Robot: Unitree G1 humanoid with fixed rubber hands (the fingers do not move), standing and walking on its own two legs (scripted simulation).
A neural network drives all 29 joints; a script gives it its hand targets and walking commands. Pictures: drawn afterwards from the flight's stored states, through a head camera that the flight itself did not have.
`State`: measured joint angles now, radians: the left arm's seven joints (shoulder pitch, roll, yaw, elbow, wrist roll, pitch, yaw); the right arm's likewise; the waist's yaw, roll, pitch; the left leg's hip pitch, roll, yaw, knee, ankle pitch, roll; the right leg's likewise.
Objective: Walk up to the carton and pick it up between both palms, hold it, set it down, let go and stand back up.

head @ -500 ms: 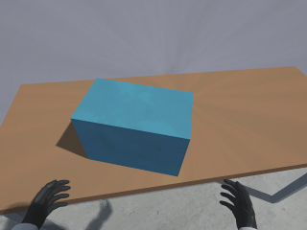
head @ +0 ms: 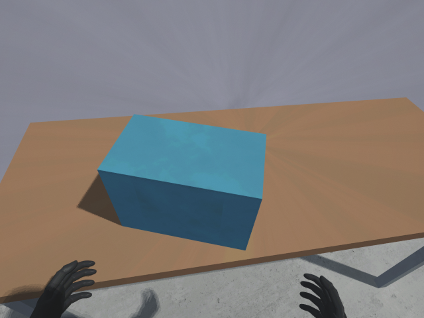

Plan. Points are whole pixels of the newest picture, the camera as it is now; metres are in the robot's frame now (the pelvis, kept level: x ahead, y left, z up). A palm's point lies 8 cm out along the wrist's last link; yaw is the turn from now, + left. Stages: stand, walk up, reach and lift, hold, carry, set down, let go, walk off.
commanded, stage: set down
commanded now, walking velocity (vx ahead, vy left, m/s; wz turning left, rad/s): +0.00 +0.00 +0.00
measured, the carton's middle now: (190, 182) +0.42 +0.02 +0.02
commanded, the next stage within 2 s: let go in 0.98 s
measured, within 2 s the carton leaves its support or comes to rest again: neither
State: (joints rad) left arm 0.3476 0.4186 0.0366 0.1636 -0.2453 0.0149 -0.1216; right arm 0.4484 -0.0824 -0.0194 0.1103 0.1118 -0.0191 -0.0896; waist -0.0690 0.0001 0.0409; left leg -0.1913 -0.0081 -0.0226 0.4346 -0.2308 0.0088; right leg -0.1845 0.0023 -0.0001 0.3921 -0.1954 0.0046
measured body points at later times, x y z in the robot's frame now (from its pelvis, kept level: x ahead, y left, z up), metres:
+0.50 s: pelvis -0.01 +0.00 +0.00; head +0.00 -0.02 +0.45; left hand +0.20 +0.25 -0.01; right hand +0.15 -0.22 -0.07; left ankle +0.00 +0.11 -0.74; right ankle +0.01 -0.13 -0.74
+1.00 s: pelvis -0.02 -0.02 +0.00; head -0.03 -0.05 +0.45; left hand +0.20 +0.24 -0.01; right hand +0.14 -0.23 -0.09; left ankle +0.00 +0.11 -0.74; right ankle +0.01 -0.13 -0.74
